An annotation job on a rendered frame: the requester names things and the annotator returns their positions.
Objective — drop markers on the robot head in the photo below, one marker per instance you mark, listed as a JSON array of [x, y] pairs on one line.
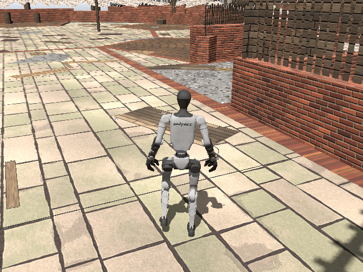
[[183, 98]]

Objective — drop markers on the robot left forearm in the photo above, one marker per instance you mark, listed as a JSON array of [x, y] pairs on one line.
[[153, 150]]

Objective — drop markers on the robot right upper arm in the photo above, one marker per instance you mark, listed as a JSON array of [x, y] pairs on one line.
[[200, 120]]

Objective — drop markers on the robot left upper arm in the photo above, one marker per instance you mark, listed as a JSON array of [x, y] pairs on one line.
[[162, 128]]

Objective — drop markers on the robot left hand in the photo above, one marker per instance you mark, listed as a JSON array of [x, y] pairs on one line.
[[151, 162]]

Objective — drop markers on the robot right forearm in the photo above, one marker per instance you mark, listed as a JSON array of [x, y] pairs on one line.
[[210, 151]]

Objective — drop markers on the left robot foot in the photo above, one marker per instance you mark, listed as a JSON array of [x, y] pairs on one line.
[[163, 221]]

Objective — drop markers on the robot right hand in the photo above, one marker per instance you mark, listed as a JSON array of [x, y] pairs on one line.
[[210, 163]]

